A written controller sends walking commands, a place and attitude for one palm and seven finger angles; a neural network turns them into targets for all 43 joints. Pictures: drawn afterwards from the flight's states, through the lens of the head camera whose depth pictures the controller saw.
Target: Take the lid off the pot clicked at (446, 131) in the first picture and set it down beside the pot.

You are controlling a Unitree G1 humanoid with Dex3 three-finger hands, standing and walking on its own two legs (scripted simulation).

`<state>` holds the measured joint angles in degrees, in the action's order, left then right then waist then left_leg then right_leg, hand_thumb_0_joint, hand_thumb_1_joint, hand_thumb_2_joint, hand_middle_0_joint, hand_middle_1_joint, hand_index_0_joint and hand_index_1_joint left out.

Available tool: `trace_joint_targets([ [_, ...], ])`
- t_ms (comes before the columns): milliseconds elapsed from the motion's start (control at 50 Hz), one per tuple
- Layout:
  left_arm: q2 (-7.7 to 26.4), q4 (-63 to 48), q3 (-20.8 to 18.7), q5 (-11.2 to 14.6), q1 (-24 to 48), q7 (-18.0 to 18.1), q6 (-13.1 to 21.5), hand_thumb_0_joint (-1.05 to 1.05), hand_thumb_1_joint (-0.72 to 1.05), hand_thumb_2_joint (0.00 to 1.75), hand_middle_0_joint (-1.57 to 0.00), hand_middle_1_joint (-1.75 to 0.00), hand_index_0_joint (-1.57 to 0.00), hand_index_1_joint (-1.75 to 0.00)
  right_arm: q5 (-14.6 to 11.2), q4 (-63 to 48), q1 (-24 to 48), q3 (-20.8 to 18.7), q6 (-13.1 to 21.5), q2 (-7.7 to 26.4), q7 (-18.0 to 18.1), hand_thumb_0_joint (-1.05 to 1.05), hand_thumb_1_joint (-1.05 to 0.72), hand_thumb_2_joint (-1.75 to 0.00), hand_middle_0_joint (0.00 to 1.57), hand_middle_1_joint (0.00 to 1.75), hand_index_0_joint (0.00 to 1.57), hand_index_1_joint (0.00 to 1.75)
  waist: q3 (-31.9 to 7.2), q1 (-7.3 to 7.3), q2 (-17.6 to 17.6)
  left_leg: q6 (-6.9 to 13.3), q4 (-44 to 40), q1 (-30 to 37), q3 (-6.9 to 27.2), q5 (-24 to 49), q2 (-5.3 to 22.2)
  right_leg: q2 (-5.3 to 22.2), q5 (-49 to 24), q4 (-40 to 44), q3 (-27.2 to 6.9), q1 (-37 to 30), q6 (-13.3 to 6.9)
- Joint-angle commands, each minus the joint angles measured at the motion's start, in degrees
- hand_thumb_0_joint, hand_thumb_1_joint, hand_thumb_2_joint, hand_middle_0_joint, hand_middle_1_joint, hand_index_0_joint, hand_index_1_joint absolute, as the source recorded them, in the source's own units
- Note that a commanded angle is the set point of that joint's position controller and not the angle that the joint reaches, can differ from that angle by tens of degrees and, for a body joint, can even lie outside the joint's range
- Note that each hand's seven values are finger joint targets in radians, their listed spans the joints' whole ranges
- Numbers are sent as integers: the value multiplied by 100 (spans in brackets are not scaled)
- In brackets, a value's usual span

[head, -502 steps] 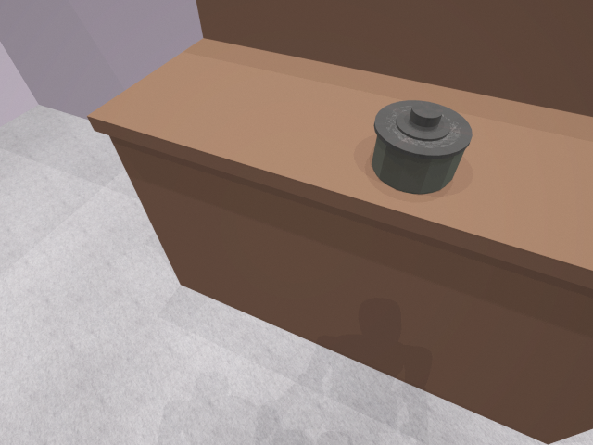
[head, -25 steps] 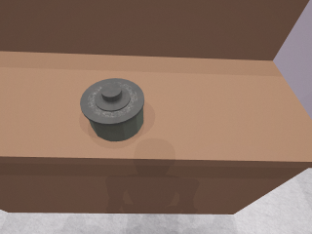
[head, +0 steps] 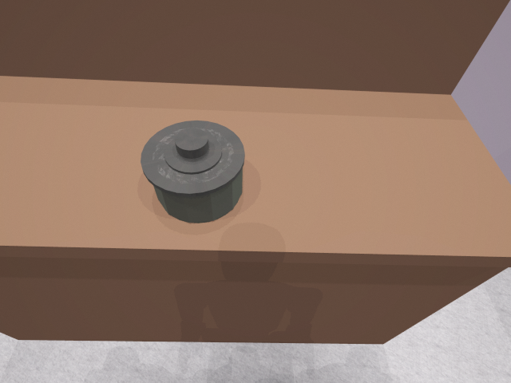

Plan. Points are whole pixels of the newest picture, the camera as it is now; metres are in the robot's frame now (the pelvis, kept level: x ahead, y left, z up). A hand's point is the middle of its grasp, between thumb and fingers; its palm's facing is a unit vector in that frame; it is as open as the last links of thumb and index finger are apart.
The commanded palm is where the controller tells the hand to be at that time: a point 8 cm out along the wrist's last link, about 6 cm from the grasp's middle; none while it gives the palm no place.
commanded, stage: look again from close up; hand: left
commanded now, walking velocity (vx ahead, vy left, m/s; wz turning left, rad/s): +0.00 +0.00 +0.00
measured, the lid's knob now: (192, 143) +0.43 +0.14 +0.13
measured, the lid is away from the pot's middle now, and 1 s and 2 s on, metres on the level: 0.00 0.00 0.00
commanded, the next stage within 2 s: lift the closed hand beside the body in 0.16 s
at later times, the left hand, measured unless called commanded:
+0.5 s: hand (137, 374) +0.14 +0.18 -0.06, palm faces +0.12 -0.95 -0.29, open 6.2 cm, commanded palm +0.07 +0.23 -0.02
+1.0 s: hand (87, 381) +0.12 +0.21 +0.05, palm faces +0.27 -0.88 -0.40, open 3.1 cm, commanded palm +0.06 +0.25 +0.09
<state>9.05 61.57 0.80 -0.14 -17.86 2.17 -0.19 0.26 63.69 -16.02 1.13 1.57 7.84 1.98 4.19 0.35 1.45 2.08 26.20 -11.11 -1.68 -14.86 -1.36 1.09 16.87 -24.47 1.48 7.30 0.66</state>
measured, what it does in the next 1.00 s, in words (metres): stands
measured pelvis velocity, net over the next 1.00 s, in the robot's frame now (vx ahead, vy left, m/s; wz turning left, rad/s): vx -0.02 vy -0.02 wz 0.02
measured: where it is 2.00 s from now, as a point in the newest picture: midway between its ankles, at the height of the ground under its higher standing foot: outside the picture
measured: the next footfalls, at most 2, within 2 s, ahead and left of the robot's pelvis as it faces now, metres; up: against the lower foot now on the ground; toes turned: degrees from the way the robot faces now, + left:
none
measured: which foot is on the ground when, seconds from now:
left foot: down 0.00-1.00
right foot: down 0.00-1.00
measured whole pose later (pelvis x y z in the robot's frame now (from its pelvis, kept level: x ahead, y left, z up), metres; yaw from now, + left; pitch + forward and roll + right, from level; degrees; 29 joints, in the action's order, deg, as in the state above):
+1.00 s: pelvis -0.02 -0.02 +0.01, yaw +1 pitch -2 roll -1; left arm 15.7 -15.7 -8.6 1.7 -39.2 4.4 3.5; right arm 0.6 35.4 -9.4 0.2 4.4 11.8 2.1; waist 2.6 3.8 -3.1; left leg 0.3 22.6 -9.6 0.2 -11.4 0.7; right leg -1.2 12.9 -18.9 3.2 4.5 -1.3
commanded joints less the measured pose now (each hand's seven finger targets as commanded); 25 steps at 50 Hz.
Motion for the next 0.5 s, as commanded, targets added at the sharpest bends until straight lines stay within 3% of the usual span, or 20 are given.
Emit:
trace_joint_targets([
  [0,457,-107,-71,-13,-583,46,88,0,90,90,-20,-30,-20,-30,-26,-162,-409,-91,80,544,46,0,-90,-90,20,30,20,30,-42,18,-128,77,-399,180,646,1458,731,527,-1057,345,-464,256,-247],
  [160,451,-118,-78,-14,-589,52,96,0,90,90,-20,-30,-20,-30,-30,-142,-423,-109,83,526,48,0,-90,-90,20,30,20,30,-38,24,-70,77,-365,139,665,1517,716,539,-1170,348,-473,207,-246],
  [220,428,-111,-77,-16,-562,54,90,0,90,90,-20,-30,-20,-30,-26,-132,-452,-107,82,505,53,0,-90,-90,20,30,20,30,-42,4,-193,78,-411,200,656,1528,736,527,-1084,350,-462,264,-238],
  [240,914,-336,-36,84,-147,104,294,0,90,90,-20,-30,-20,-30,97,-466,-330,-113,112,674,-21,0,-90,-90,20,30,20,30,-408,-158,-1046,124,-424,531,695,2798,266,84,-1742,-237,-317,99,-446],
  [260,1949,-6716,-514,842,3090,406,882,0,90,90,-24,-35,-24,-35,-280,-2145,1003,-281,941,1733,-134,0,-90,-90,20,30,20,30,-1649,52,-1402,-91,-393,761,720,2252,-69,-60,-1003,-14,-122,404,-245],
  [280,996,-6742,291,685,1030,611,463,0,90,90,-29,-40,-29,-40,-386,-2238,523,-224,1470,1306,67,0,-90,-90,20,30,20,30,-1921,-149,-1746,-418,-515,1333,382,2582,222,-156,-1154,-3,68,193,-445],
  [300,578,-5850,188,506,556,741,132,0,90,90,-33,-44,-33,-44,-332,-1744,488,-192,1545,1173,78,0,-90,-90,20,30,20,30,-1545,-87,-1383,-513,-695,1042,405,2671,281,-142,-1159,-34,92,124,-418],
  [320,10,-5755,457,478,-355,792,-119,0,90,90,-38,-49,-38,-49,-371,-1734,517,-206,1577,1154,-1,0,-90,-90,20,30,20,30,-1233,-46,-1311,-504,-854,1043,598,2687,243,-132,-1087,74,205,169,-377],
  [340,-309,-5421,638,328,-1086,811,-223,0,90,90,-42,-54,-42,-54,-324,-1811,594,-208,1600,1151,-105,0,-90,-90,20,30,20,30,-959,-5,-711,-402,-857,1059,628,2681,235,-195,-1077,215,336,223,-346],
  [360,-633,-5247,1012,170,-1204,737,-172,0,90,90,-46,-59,-46,-59,-212,-1983,699,-172,1577,1202,-245,0,-90,-90,20,30,20,30,-462,-79,-180,-289,-776,777,622,2411,192,-163,-1132,317,435,375,-309],
  [380,-435,-4862,788,31,-1380,683,-144,0,90,90,-51,-64,-51,-64,-178,-2037,738,-307,1447,1196,-332,0,-90,-90,20,30,20,30,-100,-70,302,-188,-716,380,657,2196,217,-165,-1064,367,499,576,-268],
  [400,-304,-4805,630,-61,-1669,596,-93,0,90,90,-55,-68,-55,-68,-151,-2238,808,-426,1303,1216,-432,0,-90,-90,20,30,20,30,25,2,589,-144,-675,213,641,1946,224,-152,-999,402,477,683,-236],
  [420,-8,-4721,205,-94,-2255,523,-55,0,90,90,-60,-73,-60,-73,-147,-2403,949,-534,1111,1222,-460,0,-90,-90,20,30,20,30,77,108,921,-106,-668,10,576,1611,231,-164,-888,469,483,701,-212],
  [440,435,-4578,-480,-58,-2913,515,26,0,90,90,-64,-78,-64,-78,-170,-2535,1102,-641,944,1186,-445,0,-90,-90,20,30,20,30,-13,329,982,-138,-715,-120,460,1527,242,-145,-859,514,462,434,-244],
  [480,920,-5864,-965,101,-3115,401,330,0,90,90,-73,-88,-73,-88,-162,-3063,1183,-630,798,1139,-460,0,-90,-90,20,30,20,30,-464,482,737,-169,-711,-113,333,1208,150,-120,-598,410,350,192,-231],
])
